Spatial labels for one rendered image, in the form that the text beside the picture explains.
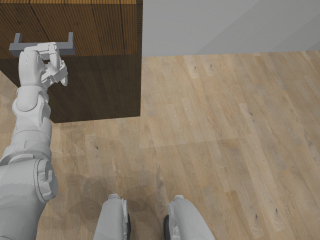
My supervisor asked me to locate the left robot thigh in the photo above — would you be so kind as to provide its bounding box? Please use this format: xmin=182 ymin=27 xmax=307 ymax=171
xmin=93 ymin=198 xmax=128 ymax=240

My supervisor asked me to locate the left robot hand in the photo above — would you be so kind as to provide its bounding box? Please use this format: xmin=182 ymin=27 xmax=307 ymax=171
xmin=18 ymin=42 xmax=68 ymax=93

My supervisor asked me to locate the left robot upper arm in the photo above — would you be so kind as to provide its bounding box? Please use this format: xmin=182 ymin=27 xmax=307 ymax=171
xmin=0 ymin=158 xmax=59 ymax=240

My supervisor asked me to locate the handle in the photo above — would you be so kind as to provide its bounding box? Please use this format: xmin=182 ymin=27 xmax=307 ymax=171
xmin=9 ymin=32 xmax=76 ymax=57

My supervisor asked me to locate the drawer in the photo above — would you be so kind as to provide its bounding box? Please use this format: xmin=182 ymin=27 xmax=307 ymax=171
xmin=0 ymin=0 xmax=137 ymax=59

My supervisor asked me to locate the cabinet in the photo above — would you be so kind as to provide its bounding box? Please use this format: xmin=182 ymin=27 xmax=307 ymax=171
xmin=0 ymin=0 xmax=143 ymax=124

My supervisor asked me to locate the right robot shin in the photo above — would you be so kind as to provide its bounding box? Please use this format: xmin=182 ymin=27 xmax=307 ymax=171
xmin=169 ymin=195 xmax=184 ymax=240

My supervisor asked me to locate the robot left forearm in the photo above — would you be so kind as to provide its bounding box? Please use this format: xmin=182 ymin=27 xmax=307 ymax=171
xmin=0 ymin=85 xmax=52 ymax=166

